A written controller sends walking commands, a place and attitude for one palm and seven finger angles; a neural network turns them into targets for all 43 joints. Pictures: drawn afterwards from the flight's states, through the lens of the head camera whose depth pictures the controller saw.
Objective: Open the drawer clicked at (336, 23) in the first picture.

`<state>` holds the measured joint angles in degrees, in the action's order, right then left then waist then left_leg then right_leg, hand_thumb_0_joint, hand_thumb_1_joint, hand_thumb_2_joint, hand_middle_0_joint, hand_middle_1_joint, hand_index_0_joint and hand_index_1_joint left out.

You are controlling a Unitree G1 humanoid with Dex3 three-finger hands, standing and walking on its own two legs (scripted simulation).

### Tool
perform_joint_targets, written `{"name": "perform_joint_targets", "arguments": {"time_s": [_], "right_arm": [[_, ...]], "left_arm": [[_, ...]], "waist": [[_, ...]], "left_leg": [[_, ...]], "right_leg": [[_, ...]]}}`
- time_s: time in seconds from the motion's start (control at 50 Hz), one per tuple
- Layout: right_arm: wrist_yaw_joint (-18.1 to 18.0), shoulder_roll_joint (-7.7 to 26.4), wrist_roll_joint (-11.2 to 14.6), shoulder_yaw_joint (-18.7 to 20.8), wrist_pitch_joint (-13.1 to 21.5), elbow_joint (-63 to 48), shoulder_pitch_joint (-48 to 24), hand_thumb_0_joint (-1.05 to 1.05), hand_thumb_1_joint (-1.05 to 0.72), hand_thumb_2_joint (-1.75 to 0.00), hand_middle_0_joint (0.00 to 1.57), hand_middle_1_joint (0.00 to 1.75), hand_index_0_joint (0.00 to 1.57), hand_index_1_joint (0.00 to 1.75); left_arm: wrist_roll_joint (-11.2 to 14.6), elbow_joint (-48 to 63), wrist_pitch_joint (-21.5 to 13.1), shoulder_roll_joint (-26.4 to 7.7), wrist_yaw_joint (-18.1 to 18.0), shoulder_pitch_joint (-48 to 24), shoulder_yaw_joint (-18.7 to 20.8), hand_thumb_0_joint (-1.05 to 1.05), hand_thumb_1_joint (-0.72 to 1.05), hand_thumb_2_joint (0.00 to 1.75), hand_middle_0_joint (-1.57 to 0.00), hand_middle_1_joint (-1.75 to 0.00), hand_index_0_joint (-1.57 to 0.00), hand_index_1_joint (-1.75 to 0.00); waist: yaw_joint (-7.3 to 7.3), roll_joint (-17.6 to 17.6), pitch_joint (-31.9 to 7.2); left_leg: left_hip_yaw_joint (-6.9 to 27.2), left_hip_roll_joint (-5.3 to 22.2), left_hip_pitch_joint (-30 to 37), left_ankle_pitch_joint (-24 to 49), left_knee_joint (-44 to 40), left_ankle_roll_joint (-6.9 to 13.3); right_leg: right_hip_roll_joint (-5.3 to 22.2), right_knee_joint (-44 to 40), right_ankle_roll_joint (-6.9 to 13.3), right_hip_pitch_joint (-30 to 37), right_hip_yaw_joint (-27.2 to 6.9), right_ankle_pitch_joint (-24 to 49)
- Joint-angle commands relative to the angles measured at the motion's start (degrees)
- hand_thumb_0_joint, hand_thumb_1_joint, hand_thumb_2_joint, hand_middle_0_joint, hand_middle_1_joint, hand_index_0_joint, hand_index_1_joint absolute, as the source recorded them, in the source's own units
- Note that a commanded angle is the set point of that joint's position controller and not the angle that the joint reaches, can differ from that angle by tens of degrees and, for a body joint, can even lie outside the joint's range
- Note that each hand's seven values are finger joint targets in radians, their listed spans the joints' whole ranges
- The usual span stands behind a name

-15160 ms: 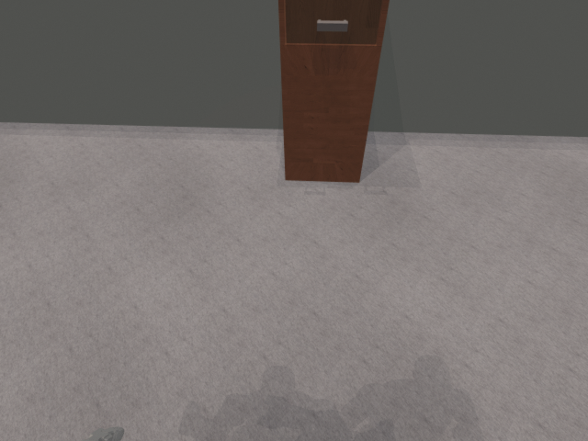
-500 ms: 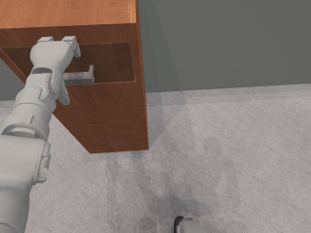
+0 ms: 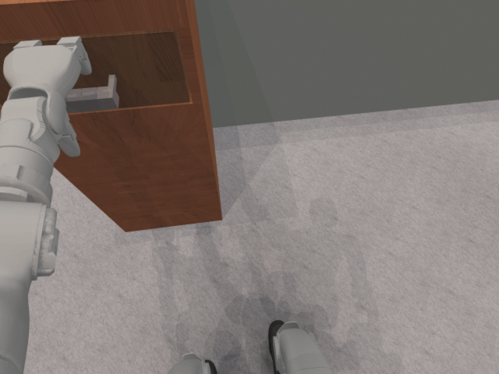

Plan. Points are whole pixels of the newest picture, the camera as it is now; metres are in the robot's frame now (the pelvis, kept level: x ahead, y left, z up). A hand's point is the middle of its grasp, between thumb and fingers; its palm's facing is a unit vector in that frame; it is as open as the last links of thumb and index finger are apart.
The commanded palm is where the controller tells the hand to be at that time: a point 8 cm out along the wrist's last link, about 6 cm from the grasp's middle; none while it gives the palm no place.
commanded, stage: lower the fingers behind the handle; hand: left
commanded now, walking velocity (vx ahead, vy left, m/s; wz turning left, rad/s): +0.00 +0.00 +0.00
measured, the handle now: (84, 91) +0.60 +0.22 +0.05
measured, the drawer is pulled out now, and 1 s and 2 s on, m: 0.00 0.00 0.00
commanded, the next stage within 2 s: lift the fingers back up to retry in 0.82 s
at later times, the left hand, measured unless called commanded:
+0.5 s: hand (69, 107) +0.55 +0.23 +0.06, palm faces -0.02 +0.01 -1.00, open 13.8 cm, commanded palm +0.54 +0.23 +0.08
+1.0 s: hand (70, 108) +0.55 +0.23 +0.06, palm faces -0.03 +0.01 -1.00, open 13.8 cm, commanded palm +0.54 +0.23 +0.09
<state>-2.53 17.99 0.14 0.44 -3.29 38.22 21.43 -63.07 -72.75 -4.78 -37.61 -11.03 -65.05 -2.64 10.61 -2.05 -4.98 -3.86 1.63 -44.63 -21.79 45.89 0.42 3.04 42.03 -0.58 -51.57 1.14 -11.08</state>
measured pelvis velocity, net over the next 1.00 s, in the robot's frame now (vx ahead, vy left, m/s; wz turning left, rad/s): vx -0.01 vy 0.01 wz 0.02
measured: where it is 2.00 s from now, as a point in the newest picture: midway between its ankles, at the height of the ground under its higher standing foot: outside the picture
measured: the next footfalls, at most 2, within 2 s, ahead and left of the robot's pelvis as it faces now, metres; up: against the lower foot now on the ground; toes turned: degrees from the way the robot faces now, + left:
none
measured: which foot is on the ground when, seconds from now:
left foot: down 0.00-1.00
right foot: down 0.00-1.00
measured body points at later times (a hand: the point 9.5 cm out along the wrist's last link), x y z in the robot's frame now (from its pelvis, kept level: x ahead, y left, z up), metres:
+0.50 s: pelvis +0.00 +0.01 -0.01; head +0.14 +0.00 +0.42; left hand +0.55 +0.22 +0.11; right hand +0.00 -0.27 -0.14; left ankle -0.01 +0.12 -0.70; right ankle +0.08 -0.13 -0.70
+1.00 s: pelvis -0.01 +0.01 -0.02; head +0.14 +0.00 +0.41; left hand +0.55 +0.22 +0.11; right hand -0.03 -0.27 -0.14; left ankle -0.01 +0.12 -0.70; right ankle +0.08 -0.13 -0.70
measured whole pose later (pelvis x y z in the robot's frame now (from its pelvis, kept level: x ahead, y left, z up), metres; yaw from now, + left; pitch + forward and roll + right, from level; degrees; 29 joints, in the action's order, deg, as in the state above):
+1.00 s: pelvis -0.01 +0.01 -0.02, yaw +1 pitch +24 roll +0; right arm -1.7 17.0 -1.0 -0.1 -2.9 38.8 22.4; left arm -63.0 -71.9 -5.1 -36.9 -14.2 -66.5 -2.5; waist 11.0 -2.6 -6.1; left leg -2.2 1.3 -52.9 -24.3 53.5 0.8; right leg 3.6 48.1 -0.9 -58.6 2.1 -13.1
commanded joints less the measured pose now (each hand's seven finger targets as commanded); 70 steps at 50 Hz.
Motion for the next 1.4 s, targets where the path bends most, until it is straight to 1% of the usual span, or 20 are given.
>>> {"name": "perform_joint_targets", "arguments": {"time_s": [0.0,0.02,0.06,0.1,0.12,0.16,0.22,0.38,0.46,0.52,0.8,0.88,0.92,0.96,1.02,1.06,1.12,1.14,1.24,1.38], "right_arm": [[-1.1,9.3,-0.4,3.8,1.5,-2.8,10.2,0.00,-0.90,-0.90,0.20,0.30,0.20,0.30],[-1.3,9.1,-0.7,4.0,1.8,-2.8,10.4,0.00,-0.90,-0.90,0.20,0.30,0.20,0.30],[-1.2,8.5,-1.5,4.2,2.2,-2.5,10.5,0.00,-0.90,-0.90,0.20,0.30,0.20,0.30],[-1.0,8.7,-1.4,3.9,2.3,-1.5,10.9,0.00,-0.90,-0.90,0.20,0.30,0.20,0.30],[-0.8,9.0,-1.3,3.9,2.3,-1.2,11.2,0.00,-0.90,-0.90,0.20,0.30,0.20,0.30],[-0.4,9.2,-1.7,3.9,2.2,-0.3,11.8,0.00,-0.90,-0.90,0.20,0.30,0.20,0.30],[0.4,9.3,-1.8,4.1,1.4,0.4,12.3,0.00,-0.90,-0.90,0.20,0.30,0.20,0.30],[0.7,9.6,-0.9,3.2,0.0,0.4,10.8,0.00,-0.90,-0.90,0.20,0.30,0.20,0.30],[0.6,9.1,-1.0,3.5,0.2,-0.6,10.9,0.00,-0.90,-0.90,0.20,0.30,0.20,0.30],[0.6,8.9,-1.1,3.8,0.5,-0.9,10.9,0.00,-0.90,-0.90,0.20,0.30,0.20,0.30],[0.1,9.4,-0.8,3.1,0.7,-1.2,11.3,0.00,-0.90,-0.90,0.20,0.30,0.20,0.30],[0.1,9.3,-0.8,3.1,1.0,-1.0,11.5,0.00,-0.90,-0.90,0.20,0.30,0.20,0.30],[0.2,9.6,-1.0,3.2,0.9,-1.0,11.7,0.00,-0.90,-0.90,0.20,0.30,0.20,0.30],[0.1,8.9,-1.0,3.3,1.0,-1.2,11.8,0.00,-0.90,-0.90,0.20,0.30,0.20,0.30],[-0.2,8.9,-0.8,3.3,0.9,-1.2,11.4,0.00,-0.90,-0.90,0.20,0.30,0.20,0.30],[-0.3,8.5,-0.8,3.3,1.1,-1.1,11.4,0.00,-0.90,-0.90,0.20,0.30,0.20,0.30],[-0.7,8.7,-0.8,3.3,1.3,-1.1,11.0,0.00,-0.90,-0.90,0.20,0.30,0.20,0.30],[-0.8,8.5,-0.9,3.4,1.5,-0.9,11.1,0.00,-0.90,-0.90,0.20,0.30,0.20,0.30],[-0.8,8.0,-1.2,4.2,1.3,-0.6,10.9,0.00,-0.90,-0.90,0.20,0.30,0.20,0.30],[-0.1,7.8,-1.4,5.0,0.5,0.6,9.4,0.00,-0.90,-0.90,0.20,0.30,0.20,0.30]], "left_arm": [[0.5,11.1,-2.5,-14.5,0.2,-22.2,3.0,0.00,-0.50,0.30,-0.30,-1.20,-0.30,-1.20],[0.8,14.6,-4.7,-16.3,-0.1,-24.9,4.6,0.00,-0.50,0.30,-0.30,-1.20,-0.30,-1.20],[0.6,17.0,-7.2,-17.3,-1.6,-24.5,5.9,0.00,-0.50,0.30,-0.30,-1.20,-0.30,-1.20],[0.8,10.3,-5.4,-13.2,-2.7,-21.1,3.5,0.00,-0.50,0.30,-0.30,-1.20,-0.30,-1.20],[1.0,9.7,-5.2,-13.0,-3.4,-21.4,4.0,0.00,-0.50,0.30,-0.30,-1.20,-0.30,-1.20],[0.4,9.9,-4.2,-13.3,-4.6,-22.2,4.0,0.00,-0.50,0.30,-0.30,-1.20,-0.30,-1.20],[0.1,8.2,-1.9,-12.0,-5.3,-21.4,3.7,0.00,-0.50,0.30,-0.30,-1.20,-0.30,-1.20],[0.1,1.9,2.7,-9.3,-4.4,-19.8,0.5,0.00,-0.50,0.30,-0.30,-1.20,-0.30,-1.20],[-0.7,4.5,2.1,-8.3,-3.8,-21.4,-0.5,0.00,-0.50,0.30,-0.30,-1.20,-0.30,-1.20],[-0.7,5.5,1.7,-6.4,-3.7,-22.0,-1.1,0.00,-0.50,0.30,-0.30,-1.20,-0.30,-1.20],[-0.7,5.2,1.8,-12.0,-2.9,-21.8,1.4,0.00,-0.50,0.30,-0.30,-1.20,-0.30,-1.20],[-0.6,4.6,2.0,-10.4,-3.0,-22.8,0.1,0.00,-0.50,0.30,-0.30,-1.20,-0.30,-1.20],[-0.5,7.0,1.5,-13.6,-3.0,-23.5,2.8,0.00,-0.50,0.30,-0.30,-1.20,-0.30,-1.20],[-0.7,9.1,1.3,-12.6,-2.9,-25.6,1.3,0.00,-0.50,0.30,-0.30,-1.20,-0.30,-1.20],[-0.1,11.0,0.7,-14.3,-2.7,-26.8,2.6,0.00,-0.50,0.30,-0.30,-1.20,-0.30,-1.20],[0.1,12.5,0.2,-13.4,-2.7,-27.5,1.8,0.00,-0.50,0.30,-0.30,-1.20,-0.30,-1.20],[0.9,14.3,-1.0,-15.8,-2.7,-28.1,4.0,0.00,-0.50,0.30,-0.30,-1.20,-0.30,-1.20],[1.0,15.2,-1.6,-16.1,-2.9,-28.2,4.0,0.00,-0.50,0.30,-0.30,-1.20,-0.30,-1.20],[1.9,21.4,-4.5,-15.1,-3.8,-27.5,5.1,0.00,-0.50,0.30,-0.30,-1.20,-0.30,-1.20],[2.3,24.8,-3.8,-11.7,-6.4,-26.4,4.7,0.00,-0.50,0.30,-0.30,-1.20,-0.30,-1.20]], "waist": [[1.51,1.6,-23.7],[1.69,2.2,-26.7],[0.44,-3.2,-31.1],[1.88,0.1,-24.6],[2.09,1.2,-24.1],[1.70,-2.3,-26.6],[1.88,-0.7,-27.8],[2.99,2.1,-18.4],[2.82,-1.4,-21.3],[3.52,-0.2,-21.5],[2.95,0.3,-22.0],[3.85,0.5,-21.0],[2.70,-0.2,-24.6],[2.80,-3.1,-26.0],[2.66,-1.0,-27.1],[2.22,-3.7,-27.0],[1.91,-1.0,-28.4],[1.41,-2.8,-28.7],[-0.19,-4.9,-31.9],[-1.20,-5.2,-30.1]], "left_leg": [[2.0,-3.6,1.3,0.2,-5.3,2.6],[2.4,-3.6,1.6,1.2,-4.3,2.8],[2.8,-3.9,2.4,3.3,-2.9,2.6],[3.1,-3.4,0.2,1.6,-2.7,2.5],[3.5,-3.3,0.4,2.1,-3.0,2.5],[3.5,-3.4,1.6,4.2,-2.3,2.3],[3.6,-3.2,2.7,7.9,-2.0,2.3],[3.2,-3.3,-0.8,2.2,-3.6,2.2],[3.2,-3.3,1.2,2.7,-3.0,2.1],[3.6,-3.1,1.9,3.2,-2.4,2.2],[3.4,-3.3,-2.3,0.4,-1.5,2.3],[3.3,-3.3,-2.8,-1.0,-1.5,2.4],[3.2,-3.3,-1.7,1.1,-1.3,2.4],[3.2,-3.4,-0.1,1.2,-1.8,2.3],[3.5,-3.4,1.1,1.8,-2.6,2.4],[3.8,-3.4,2.8,1.2,-3.7,2.1],[3.8,-3.3,3.7,2.2,-4.5,2.4],[3.6,-3.4,4.3,3.3,-4.8,2.3],[4.2,-3.2,11.7,10.8,-6.4,1.8],[4.4,-3.0,18.4,20.5,-8.7,1.0]], "right_leg": [[-3.5,-3.8,1.0,19.9,-1.3,-3.6],[-3.5,-3.0,1.0,20.7,-1.6,-2.6],[-3.5,-1.3,1.5,20.8,-1.8,-1.3],[-3.6,-1.4,1.3,16.6,-1.0,-3.2],[-3.7,-1.5,1.3,15.8,-0.6,-3.1],[-3.8,-0.7,1.5,15.0,-0.4,-1.7],[-4.1,-0.4,1.6,15.5,0.1,1.2],[-4.0,-1.8,1.3,12.7,0.8,-3.3],[-3.9,-0.8,1.5,11.8,0.8,-3.3],[-4.1,-0.5,1.6,10.6,1.0,-3.0],[-3.8,0.5,1.4,12.4,0.5,-4.7],[-3.8,-0.1,1.2,11.6,0.4,-5.7],[-3.9,0.3,1.4,13.6,0.1,-4.1],[-3.8,-0.3,1.3,14.6,-0.1,-3.8],[-3.9,-1.2,1.2,16.9,-0.3,-3.1],[-3.8,-1.9,1.2,16.9,-0.3,-3.7],[-3.8,-3.2,1.1,20.1,-0.8,-2.6],[-3.7,-3.5,1.1,21.2,-1.1,-1.5],[-4.0,-4.6,1.7,23.9,-0.7,3.9],[-4.4,-6.1,1.9,25.9,0.7,10.0]]}}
